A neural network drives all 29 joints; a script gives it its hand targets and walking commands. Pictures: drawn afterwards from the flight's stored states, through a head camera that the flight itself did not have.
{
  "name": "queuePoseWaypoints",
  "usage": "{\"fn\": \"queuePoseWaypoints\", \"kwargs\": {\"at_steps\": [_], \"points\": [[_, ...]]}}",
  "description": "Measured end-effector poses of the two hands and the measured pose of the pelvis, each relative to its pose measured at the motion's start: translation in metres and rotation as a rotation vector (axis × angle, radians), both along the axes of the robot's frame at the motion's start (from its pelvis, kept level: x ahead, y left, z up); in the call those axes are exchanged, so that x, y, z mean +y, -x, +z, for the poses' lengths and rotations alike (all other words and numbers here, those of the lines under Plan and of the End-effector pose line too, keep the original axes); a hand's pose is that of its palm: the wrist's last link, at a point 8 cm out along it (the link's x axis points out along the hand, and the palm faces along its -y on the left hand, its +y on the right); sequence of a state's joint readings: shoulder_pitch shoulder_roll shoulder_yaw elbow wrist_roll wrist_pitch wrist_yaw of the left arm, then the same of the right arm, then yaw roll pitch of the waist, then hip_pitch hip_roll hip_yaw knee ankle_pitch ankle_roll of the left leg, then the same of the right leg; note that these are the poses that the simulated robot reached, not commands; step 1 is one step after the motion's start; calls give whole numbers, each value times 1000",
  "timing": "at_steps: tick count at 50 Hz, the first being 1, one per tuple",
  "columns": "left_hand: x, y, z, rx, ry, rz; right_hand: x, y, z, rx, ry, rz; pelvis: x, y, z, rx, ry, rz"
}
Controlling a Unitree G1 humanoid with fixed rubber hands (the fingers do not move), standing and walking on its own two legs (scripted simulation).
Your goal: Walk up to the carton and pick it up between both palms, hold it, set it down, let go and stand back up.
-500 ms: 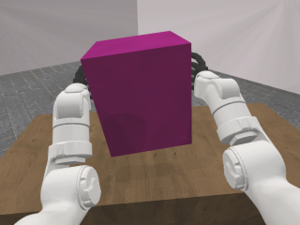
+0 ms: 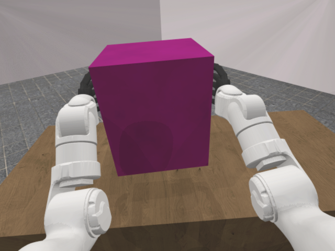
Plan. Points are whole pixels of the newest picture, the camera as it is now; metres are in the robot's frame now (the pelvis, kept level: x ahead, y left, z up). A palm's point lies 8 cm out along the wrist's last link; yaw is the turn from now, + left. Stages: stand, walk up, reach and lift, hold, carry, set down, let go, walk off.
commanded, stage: hold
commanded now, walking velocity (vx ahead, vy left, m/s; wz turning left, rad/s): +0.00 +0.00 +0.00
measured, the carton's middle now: (156, 103) +0.39 +0.00 +0.26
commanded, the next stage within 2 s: none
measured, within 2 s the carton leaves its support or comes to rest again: neither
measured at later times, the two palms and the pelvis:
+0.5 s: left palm (88, 102) +0.37 +0.15 +0.29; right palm (224, 87) +0.36 -0.15 +0.30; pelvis +0.00 +0.01 +0.00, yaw -1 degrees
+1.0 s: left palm (89, 106) +0.37 +0.15 +0.28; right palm (222, 95) +0.36 -0.15 +0.28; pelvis +0.00 +0.00 +0.00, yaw +0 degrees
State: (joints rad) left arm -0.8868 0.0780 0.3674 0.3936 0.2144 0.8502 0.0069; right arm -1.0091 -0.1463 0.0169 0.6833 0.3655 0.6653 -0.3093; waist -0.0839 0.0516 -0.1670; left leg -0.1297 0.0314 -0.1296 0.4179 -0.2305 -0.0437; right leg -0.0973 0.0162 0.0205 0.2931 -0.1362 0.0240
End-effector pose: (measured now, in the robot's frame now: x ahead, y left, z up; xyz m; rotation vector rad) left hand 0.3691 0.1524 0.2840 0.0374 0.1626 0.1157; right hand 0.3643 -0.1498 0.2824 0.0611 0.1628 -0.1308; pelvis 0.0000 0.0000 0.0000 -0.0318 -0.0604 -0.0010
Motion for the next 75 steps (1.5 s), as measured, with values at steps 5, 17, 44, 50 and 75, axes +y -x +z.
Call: {"fn": "queuePoseWaypoints", "kwargs": {"at_steps": [5,17,44,50,75], "points": [[3,1,-2,3,-4,-4,3,2,-1,5,3,-2,2,0,0,-9,-1,1],[2,4,-4,-8,16,-24,3,10,10,-7,2,-27,6,1,0,-16,0,-6],[-3,-4,-8,7,-7,-12,-3,-1,-2,11,15,-4,0,-3,0,-1,1,1],[-1,0,-9,2,3,-4,-1,2,-4,6,4,1,0,-3,0,-6,1,1],[1,1,-2,5,-1,-25,2,7,12,10,11,-23,5,4,0,-8,-2,-3]]}}
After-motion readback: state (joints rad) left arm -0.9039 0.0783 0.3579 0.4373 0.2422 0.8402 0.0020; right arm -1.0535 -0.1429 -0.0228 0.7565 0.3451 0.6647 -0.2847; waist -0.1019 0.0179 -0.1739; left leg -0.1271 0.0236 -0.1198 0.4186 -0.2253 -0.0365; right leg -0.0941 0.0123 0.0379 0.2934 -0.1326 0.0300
